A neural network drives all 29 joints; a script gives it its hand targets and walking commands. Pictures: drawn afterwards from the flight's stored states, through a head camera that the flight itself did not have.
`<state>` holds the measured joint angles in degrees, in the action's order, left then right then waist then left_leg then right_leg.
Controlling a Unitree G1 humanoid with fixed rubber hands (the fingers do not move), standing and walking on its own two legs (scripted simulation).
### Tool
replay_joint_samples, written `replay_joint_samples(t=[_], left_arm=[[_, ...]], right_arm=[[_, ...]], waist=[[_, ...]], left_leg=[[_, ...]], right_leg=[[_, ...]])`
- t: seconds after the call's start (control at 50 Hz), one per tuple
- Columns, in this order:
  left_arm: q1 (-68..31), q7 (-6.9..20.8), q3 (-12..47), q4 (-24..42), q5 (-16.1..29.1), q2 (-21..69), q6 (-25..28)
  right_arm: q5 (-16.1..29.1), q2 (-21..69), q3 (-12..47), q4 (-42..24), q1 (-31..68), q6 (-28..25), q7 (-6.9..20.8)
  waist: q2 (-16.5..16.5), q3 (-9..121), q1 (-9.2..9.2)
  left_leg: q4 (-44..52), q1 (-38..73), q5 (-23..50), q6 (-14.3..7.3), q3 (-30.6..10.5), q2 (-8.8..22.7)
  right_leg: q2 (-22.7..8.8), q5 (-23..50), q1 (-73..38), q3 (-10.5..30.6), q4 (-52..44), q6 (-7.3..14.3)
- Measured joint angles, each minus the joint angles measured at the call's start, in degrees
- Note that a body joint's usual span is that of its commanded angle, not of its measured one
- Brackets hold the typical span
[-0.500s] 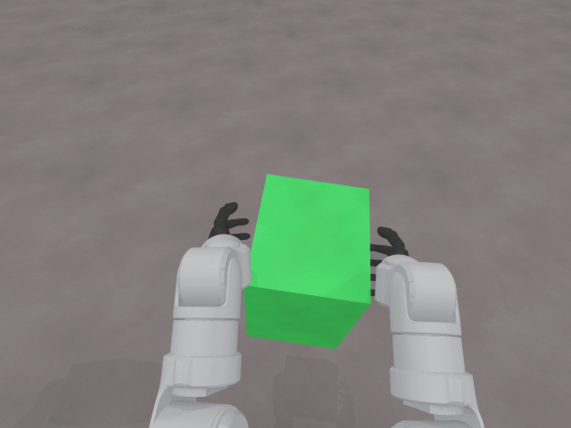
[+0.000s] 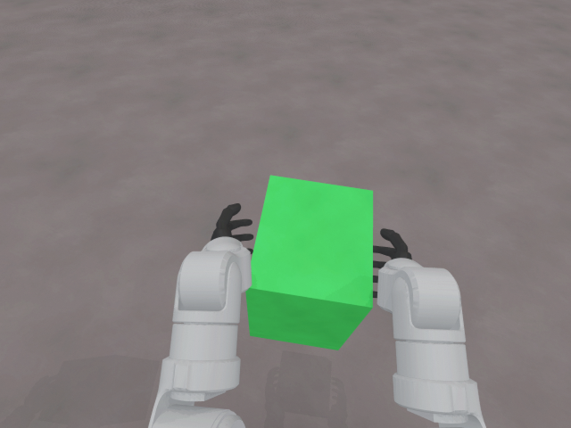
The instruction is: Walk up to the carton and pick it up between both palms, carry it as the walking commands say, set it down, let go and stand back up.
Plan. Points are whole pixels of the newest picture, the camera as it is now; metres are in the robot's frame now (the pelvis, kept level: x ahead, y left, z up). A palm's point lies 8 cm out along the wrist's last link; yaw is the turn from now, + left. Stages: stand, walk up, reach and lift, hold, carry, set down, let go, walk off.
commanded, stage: carry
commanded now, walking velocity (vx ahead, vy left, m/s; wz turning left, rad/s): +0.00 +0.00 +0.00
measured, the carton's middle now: (306, 268) +0.37 -0.01 +0.01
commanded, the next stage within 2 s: none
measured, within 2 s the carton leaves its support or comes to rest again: neither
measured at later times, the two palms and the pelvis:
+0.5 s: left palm (229, 240) +0.33 +0.10 +0.12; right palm (402, 273) +0.30 -0.12 +0.10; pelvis +0.01 -0.01 +0.01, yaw +0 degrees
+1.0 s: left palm (248, 148) +0.56 +0.10 +0.10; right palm (370, 166) +0.56 -0.13 +0.08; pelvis +0.23 -0.03 +0.00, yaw +1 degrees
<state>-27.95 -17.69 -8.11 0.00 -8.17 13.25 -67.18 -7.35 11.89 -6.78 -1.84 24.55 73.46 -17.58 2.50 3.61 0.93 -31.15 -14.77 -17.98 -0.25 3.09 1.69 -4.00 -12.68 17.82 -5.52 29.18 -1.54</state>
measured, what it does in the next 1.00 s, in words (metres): walks ahead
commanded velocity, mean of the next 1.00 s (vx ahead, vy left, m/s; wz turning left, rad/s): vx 0.38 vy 0.00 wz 0.00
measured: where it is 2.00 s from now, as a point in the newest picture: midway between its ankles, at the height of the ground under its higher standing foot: (282, 258)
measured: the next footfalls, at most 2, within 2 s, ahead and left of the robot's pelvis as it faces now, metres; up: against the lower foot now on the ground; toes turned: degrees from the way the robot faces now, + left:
left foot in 1.10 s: +0.52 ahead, +0.05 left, +0.00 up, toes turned +8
right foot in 1.74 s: +0.92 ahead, -0.10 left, +0.00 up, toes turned -11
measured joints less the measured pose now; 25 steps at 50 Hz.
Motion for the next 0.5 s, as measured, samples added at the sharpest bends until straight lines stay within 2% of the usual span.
replay_joint_samples(t=[0.1,0.2,0.24,0.28,0.3,0.32,0.38,0.42,0.5], left_arm=[[0.2,0.5,-0.5,0.6,-1.0,-0.1,-0.3],[-0.2,-0.5,-0.5,-2.4,-1.4,0.1,-0.3],[-0.7,1.0,-1.2,-4.3,-2.7,0.3,0.7],[-0.7,0.9,-1.1,-4.6,-2.6,0.2,1.2],[-1.1,2.5,-2.0,-6.7,-3.7,0.4,2.3],[-0.9,2.8,-2.0,-7.1,-3.7,0.4,2.7],[0.3,-0.8,0.8,-2.0,-0.4,-0.1,1.5],[-0.3,-1.3,0.6,0.1,0.1,0.1,0.9],[-1.1,-0.9,-0.6,-0.4,-0.4,0.4,-0.6]], right_arm=[[-0.2,0.6,-0.8,1.7,1.4,-0.5,0.3],[-2.0,0.0,-0.9,4.9,0.0,-1.9,4.5],[-2.6,-0.2,-0.8,6.2,-0.5,-2.7,5.5],[-2.2,-0.4,-0.3,6.1,-1.0,-2.6,5.6],[-3.1,-0.3,-1.2,8.0,-0.6,-3.5,6.2],[-3.2,-0.3,-1.5,8.1,-0.7,-3.5,6.1],[-0.5,-0.7,0.6,2.8,-1.8,-1.6,3.2],[0.3,-0.5,0.5,0.8,-1.2,-0.9,2.1],[-0.7,-0.4,0.4,1.0,-1.0,0.7,3.1]], waist=[[-0.1,0.6,-0.39],[-1.5,1.7,-1.18],[-1.3,1.7,-1.27],[-1.0,1.4,-1.18],[-0.8,1.6,-1.15],[-0.7,1.7,-1.13],[-0.4,0.6,-1.12],[-0.6,0.3,-1.06],[-1.1,2.2,-1.24]], left_leg=[[0.9,0.5,0.6,-0.3,0.5,-0.5],[0.8,1.0,0.7,-0.6,0.5,-0.8],[0.6,1.1,0.7,-0.6,0.4,-0.8],[0.7,1.1,0.9,-0.6,0.4,-0.9],[0.9,1.0,1.0,-0.6,0.5,-0.9],[1.1,1.0,1.2,-0.6,0.5,-0.9],[2.5,1.4,1.8,-0.3,0.5,-0.9],[3.1,1.3,1.7,-0.2,0.2,-0.5],[3.7,1.7,-2.9,0.0,-0.2,0.4]], right_leg=[[-0.4,0.5,-0.1,0.5,-0.3,-0.3],[-0.7,0.7,-0.7,0.5,-0.5,-0.6],[-0.8,0.6,-0.8,0.5,-0.2,-0.6],[-0.8,0.7,-0.7,0.5,-0.2,-0.5],[-0.8,0.8,-0.6,0.5,-0.2,-0.5],[-0.9,0.9,-0.4,0.5,-0.2,-0.4],[-0.8,0.3,-0.4,0.5,-0.5,-0.2],[-0.5,-2.9,0.0,0.0,0.3,0.1],[0.4,-7.1,-0.5,-0.7,-0.4,1.0]])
